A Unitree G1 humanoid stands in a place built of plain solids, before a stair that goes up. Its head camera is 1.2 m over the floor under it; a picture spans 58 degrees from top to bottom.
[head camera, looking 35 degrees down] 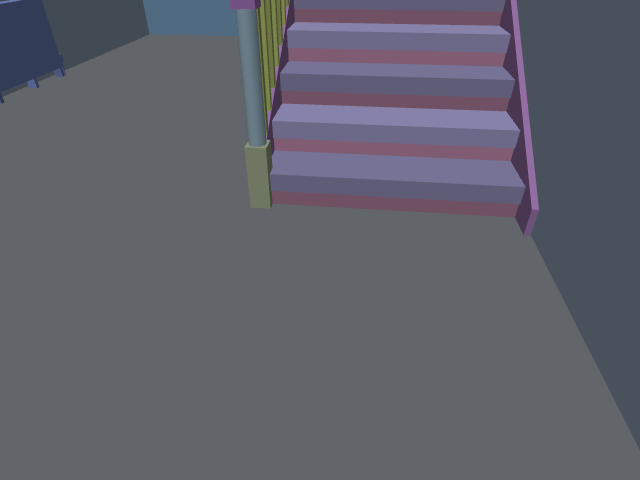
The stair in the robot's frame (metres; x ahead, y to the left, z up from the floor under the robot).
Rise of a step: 0.18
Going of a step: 0.28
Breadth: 1.32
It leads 6 degrees to the right of straight ahead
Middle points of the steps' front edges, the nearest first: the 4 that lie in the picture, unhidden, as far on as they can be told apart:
1.97 -0.38 0.19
2.26 -0.39 0.37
2.54 -0.42 0.55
2.82 -0.45 0.73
